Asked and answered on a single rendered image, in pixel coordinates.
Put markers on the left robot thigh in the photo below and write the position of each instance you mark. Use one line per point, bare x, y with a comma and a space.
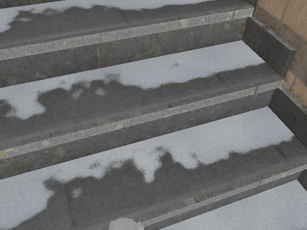
126, 224

